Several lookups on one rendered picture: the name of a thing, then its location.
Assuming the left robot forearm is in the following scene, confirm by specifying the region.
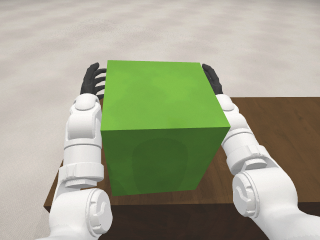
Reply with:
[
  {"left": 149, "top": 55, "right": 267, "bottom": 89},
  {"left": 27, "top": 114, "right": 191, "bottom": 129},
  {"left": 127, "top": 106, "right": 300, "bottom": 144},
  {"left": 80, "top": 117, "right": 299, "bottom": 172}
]
[{"left": 49, "top": 93, "right": 104, "bottom": 231}]

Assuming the right robot forearm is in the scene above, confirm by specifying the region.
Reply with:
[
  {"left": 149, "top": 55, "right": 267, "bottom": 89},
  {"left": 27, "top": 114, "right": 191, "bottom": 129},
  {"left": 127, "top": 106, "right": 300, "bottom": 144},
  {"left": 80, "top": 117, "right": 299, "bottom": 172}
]
[{"left": 216, "top": 94, "right": 298, "bottom": 203}]

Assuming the carton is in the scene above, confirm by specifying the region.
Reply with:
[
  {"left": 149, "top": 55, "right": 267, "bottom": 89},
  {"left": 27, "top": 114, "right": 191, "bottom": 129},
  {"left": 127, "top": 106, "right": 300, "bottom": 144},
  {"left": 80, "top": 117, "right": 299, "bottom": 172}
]
[{"left": 100, "top": 60, "right": 231, "bottom": 197}]

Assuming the robot right upper arm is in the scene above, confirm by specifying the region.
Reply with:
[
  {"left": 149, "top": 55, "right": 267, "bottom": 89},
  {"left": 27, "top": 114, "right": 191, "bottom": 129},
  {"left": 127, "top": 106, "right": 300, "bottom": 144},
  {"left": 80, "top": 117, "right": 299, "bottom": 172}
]
[{"left": 232, "top": 167, "right": 320, "bottom": 240}]

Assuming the robot left upper arm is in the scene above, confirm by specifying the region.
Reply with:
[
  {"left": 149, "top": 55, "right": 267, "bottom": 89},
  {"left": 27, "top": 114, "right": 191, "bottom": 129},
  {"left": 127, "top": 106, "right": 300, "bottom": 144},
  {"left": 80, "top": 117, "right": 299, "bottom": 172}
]
[{"left": 35, "top": 188, "right": 113, "bottom": 240}]

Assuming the pedestal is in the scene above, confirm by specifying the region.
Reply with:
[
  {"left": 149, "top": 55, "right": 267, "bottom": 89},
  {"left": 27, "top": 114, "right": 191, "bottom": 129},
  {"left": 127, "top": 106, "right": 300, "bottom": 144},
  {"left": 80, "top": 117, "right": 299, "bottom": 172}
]
[{"left": 43, "top": 97, "right": 320, "bottom": 240}]

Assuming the robot right hand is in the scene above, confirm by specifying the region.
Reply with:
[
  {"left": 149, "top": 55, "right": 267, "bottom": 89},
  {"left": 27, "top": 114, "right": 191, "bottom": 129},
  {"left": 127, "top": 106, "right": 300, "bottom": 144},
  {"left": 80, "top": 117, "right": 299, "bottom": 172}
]
[{"left": 202, "top": 63, "right": 223, "bottom": 95}]

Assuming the robot left hand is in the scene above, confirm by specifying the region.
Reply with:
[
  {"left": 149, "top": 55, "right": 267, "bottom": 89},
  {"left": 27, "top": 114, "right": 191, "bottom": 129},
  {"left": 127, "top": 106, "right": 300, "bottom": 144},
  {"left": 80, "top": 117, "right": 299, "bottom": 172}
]
[{"left": 80, "top": 62, "right": 107, "bottom": 100}]

